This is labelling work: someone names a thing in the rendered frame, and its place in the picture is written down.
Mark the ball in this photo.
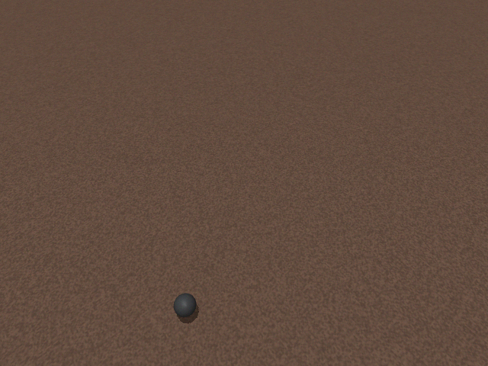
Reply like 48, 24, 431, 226
174, 294, 196, 317

